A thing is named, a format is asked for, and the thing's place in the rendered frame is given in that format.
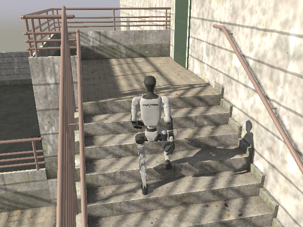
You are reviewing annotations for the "stairs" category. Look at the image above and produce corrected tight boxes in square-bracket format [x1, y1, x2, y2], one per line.
[83, 94, 274, 227]

